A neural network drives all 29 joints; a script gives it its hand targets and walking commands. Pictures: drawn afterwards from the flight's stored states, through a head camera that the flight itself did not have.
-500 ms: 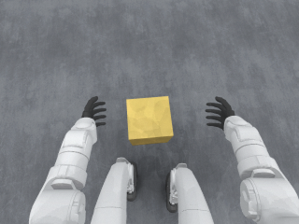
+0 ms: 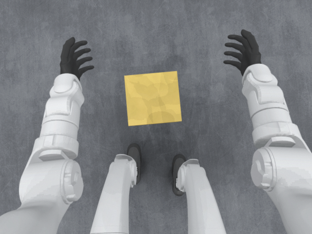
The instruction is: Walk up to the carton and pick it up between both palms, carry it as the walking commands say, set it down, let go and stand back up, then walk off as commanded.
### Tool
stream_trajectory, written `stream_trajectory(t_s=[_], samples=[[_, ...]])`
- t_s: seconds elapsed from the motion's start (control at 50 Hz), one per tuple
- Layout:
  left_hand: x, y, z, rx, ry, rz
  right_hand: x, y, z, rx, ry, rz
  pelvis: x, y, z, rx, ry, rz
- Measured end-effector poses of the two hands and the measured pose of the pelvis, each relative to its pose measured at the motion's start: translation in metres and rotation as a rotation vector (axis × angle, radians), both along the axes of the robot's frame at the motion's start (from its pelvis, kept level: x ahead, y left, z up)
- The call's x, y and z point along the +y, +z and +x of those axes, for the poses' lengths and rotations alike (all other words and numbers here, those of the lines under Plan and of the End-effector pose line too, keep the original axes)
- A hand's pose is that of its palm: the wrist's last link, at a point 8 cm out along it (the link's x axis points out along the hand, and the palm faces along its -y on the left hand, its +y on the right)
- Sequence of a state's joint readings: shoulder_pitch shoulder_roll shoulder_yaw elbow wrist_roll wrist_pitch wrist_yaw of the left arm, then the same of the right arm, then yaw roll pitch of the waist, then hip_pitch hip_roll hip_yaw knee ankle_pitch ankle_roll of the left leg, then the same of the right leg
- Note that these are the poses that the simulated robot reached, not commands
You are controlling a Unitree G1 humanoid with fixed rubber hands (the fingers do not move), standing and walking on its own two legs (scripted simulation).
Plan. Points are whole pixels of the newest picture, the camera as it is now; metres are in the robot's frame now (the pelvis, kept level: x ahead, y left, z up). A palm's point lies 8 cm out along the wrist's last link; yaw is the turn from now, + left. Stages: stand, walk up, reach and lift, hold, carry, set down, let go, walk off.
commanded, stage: reach and lift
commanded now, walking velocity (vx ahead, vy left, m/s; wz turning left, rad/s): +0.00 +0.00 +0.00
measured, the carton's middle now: (153, 102) +0.45 +0.03 -0.52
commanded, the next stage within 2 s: none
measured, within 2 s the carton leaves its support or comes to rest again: neither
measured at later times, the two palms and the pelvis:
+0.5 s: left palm (88, 86) +0.46 +0.23 -0.23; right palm (226, 76) +0.50 -0.19 -0.22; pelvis -0.02 +0.00 -0.09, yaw +0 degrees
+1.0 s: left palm (108, 93) +0.46 +0.21 -0.38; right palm (204, 89) +0.49 -0.17 -0.39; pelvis -0.06 +0.00 -0.22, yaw +0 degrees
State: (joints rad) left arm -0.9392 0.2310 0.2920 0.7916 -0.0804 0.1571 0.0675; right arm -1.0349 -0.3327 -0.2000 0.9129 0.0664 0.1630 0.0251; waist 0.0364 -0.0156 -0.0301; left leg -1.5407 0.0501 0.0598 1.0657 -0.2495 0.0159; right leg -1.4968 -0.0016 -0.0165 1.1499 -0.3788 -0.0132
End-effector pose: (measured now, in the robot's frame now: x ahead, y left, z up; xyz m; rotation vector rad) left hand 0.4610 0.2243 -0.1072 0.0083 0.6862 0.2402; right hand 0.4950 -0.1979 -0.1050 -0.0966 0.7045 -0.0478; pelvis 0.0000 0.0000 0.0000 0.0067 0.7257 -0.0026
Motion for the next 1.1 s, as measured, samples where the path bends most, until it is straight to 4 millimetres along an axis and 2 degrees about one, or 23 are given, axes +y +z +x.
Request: stream_trajectory(t_s=[0.06, 0.12, 0.2, 0.28, 0.4, 0.56, 0.64, 0.7, 0.74, 0.78, 0.86, 0.92, 1.0, 1.1], samples=[[-0.002, -0.004, 0.014, -0.026, -0.005, -0.002, 0.002, -0.003, 0.011, -0.028, 0.016, -0.012, -0.002, -0.004, -0.001, 0.024, -0.003, 0.002], [-0.006, -0.011, 0.017, -0.031, -0.022, 0.004, 0.006, -0.009, 0.014, -0.04, 0.022, -0.004, -0.004, -0.006, 0.0, 0.035, -0.005, 0.004], [-0.009, -0.027, 0.005, -0.011, -0.018, -0.008, 0.012, -0.022, 0.008, -0.029, 0.029, 0.018, -0.005, -0.011, 0.003, 0.07, -0.012, 0.006], [-0.006, -0.049, -0.009, 0.035, 0.0, -0.014, 0.012, -0.045, -0.001, 0.013, 0.002, 0.032, -0.004, -0.022, 0.003, 0.097, -0.011, 0.005], [0.002, -0.084, -0.01, 0.018, 0.026, -0.015, 0.012, -0.08, 0.0, -0.002, -0.011, 0.024, -0.003, -0.055, -0.007, 0.126, -0.013, 0.005], [0.001, -0.145, -0.004, 0.007, 0.018, -0.01, 0.013, -0.137, 0.005, -0.001, -0.014, 0.014, -0.001, -0.108, -0.025, 0.11, -0.01, 0.002], [-0.002, -0.174, 0.002, -0.015, 0.02, -0.002, 0.016, -0.166, 0.011, -0.031, -0.015, 0.008, 0.0, -0.126, -0.037, -0.006, -0.006, -0.001], [-0.002, -0.199, 0.004, -0.019, 0.006, 0.015, 0.018, -0.195, 0.012, -0.032, -0.016, 0.002, 0.001, -0.139, -0.047, -0.128, -0.006, -0.002], [-0.003, -0.219, 0.004, -0.016, 0.009, 0.012, 0.02, -0.218, 0.008, -0.025, -0.005, -0.01, 0.002, -0.149, -0.052, -0.189, -0.007, -0.003], [-0.006, -0.24, 0.0, 0.015, 0.014, 0.0, 0.022, -0.24, 0.0, 0.009, -0.004, -0.013, 0.002, -0.165, -0.051, -0.178, -0.005, -0.002], [-0.012, -0.262, -0.007, 0.042, 0.029, -0.01, 0.024, -0.268, -0.014, 0.046, -0.017, -0.011, 0.003, -0.191, -0.051, -0.197, -0.009, 0.004], [-0.014, -0.271, -0.006, 0.045, 0.046, -0.009, 0.027, -0.277, -0.015, 0.047, -0.017, -0.003, 0.002, -0.207, -0.054, -0.217, -0.01, 0.006], [-0.019, -0.277, 0.001, 0.033, 0.035, -0.012, 0.03, -0.283, -0.007, 0.029, -0.012, -0.005, 0.0, -0.225, -0.058, -0.239, -0.008, 0.011], [-0.022, -0.299, 0.0, 0.065, 0.019, -0.005, 0.032, -0.296, -0.001, 0.024, 0.011, -0.015, -0.002, -0.242, -0.062, -0.244, -0.006, 0.02]])
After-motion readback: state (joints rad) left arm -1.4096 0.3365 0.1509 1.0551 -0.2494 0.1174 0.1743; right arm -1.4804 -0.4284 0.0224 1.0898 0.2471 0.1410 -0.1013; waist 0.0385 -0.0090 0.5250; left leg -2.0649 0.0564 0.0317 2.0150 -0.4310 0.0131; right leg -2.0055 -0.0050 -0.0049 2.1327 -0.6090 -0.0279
